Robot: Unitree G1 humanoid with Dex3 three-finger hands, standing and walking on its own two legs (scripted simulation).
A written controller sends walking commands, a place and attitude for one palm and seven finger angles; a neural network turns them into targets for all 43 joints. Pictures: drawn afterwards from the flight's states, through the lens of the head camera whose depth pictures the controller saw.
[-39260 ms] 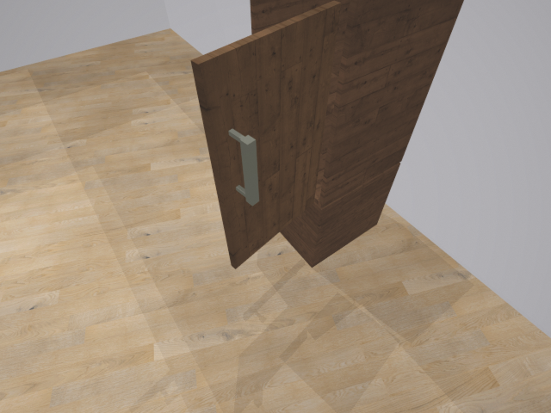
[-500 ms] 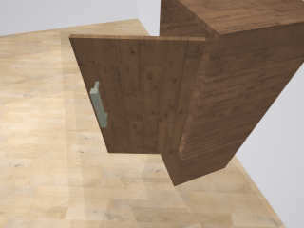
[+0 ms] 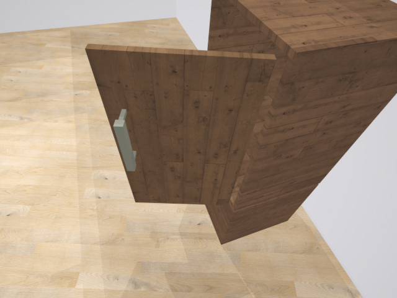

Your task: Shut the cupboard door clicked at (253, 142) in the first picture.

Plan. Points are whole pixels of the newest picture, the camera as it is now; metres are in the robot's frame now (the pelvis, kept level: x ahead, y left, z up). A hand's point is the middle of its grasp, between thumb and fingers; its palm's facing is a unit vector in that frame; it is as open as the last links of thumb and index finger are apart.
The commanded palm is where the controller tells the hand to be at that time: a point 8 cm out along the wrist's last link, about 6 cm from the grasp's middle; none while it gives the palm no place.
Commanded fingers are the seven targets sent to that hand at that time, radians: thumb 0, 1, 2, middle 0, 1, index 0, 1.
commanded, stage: look again from close up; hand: left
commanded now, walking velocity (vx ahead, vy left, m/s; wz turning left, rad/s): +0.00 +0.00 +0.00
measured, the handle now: (127, 141) +0.44 +0.20 +0.03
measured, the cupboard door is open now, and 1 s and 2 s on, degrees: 70 70 70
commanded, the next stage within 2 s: raise the hand and make a fist in 0.58 s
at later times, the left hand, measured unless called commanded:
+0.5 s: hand out of the picture +0.00 +0.16 -0.18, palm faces -0.01 -0.99 -0.16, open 7.3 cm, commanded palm none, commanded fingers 0.00 0.90 0.90 -0.20 -0.30 -0.20 -0.30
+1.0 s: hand (136, 262) +0.19 +0.13 -0.02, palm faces +0.03 -1.00 -0.01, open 6.6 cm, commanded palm +0.11 +0.21 -0.05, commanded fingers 0.00 0.90 0.90 -0.49 -0.62 -0.49 -0.62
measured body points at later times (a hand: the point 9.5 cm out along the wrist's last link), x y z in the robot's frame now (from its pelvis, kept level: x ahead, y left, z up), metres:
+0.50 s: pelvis +0.01 +0.00 +0.00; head +0.04 +0.01 +0.45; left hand +0.01 +0.22 -0.17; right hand +0.01 -0.23 -0.15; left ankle -0.02 +0.04 -0.74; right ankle -0.04 -0.13 -0.74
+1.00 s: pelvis -0.02 -0.05 -0.06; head +0.00 -0.04 +0.39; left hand +0.18 +0.18 -0.02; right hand +0.16 -0.30 -0.13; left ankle -0.02 +0.05 -0.74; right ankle +0.03 -0.12 -0.74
